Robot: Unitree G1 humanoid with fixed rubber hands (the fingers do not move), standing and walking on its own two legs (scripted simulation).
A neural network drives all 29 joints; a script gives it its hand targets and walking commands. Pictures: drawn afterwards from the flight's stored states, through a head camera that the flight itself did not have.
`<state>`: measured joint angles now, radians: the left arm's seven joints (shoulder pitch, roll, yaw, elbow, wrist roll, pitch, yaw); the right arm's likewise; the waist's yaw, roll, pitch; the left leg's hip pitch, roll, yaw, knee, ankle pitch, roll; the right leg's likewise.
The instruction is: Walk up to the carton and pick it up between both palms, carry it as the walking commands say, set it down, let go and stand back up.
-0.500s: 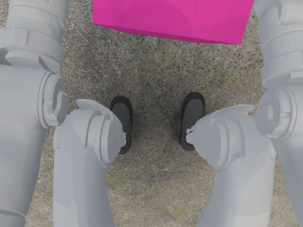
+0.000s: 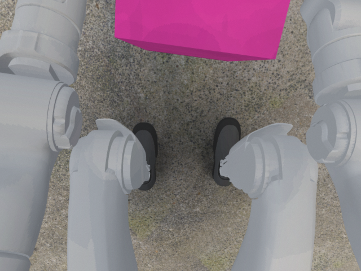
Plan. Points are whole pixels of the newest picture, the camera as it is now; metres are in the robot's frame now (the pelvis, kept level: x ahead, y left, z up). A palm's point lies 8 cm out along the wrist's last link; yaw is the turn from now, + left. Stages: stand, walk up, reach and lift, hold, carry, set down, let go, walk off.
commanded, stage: reach and lift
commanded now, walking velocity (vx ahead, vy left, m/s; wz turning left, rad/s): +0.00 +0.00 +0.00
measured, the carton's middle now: out of the picture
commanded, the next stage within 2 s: none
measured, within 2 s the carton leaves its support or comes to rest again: leaves its support in 1.06 s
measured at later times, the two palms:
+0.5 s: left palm out of the picture +0.59 +0.12 -0.15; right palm out of the picture +0.55 -0.18 -0.17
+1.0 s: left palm out of the picture +0.58 +0.13 -0.15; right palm out of the picture +0.55 -0.18 -0.17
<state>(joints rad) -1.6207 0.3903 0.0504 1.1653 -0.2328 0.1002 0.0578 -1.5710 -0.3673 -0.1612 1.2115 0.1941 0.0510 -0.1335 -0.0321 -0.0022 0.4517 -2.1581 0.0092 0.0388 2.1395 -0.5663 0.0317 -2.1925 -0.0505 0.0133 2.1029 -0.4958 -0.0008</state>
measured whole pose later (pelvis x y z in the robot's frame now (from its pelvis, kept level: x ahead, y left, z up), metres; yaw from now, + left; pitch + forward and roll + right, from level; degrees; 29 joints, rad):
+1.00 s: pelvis +0.01 -0.01 -0.01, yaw +1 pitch +37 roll +0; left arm -1.56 0.30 0.12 1.10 -0.05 0.19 0.05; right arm -1.42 -0.26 -0.30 0.98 0.11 0.21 -0.13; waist -0.03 0.00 0.35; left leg -2.23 -0.03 0.00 2.15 -0.57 0.01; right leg -2.25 0.01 0.02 2.13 -0.52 0.02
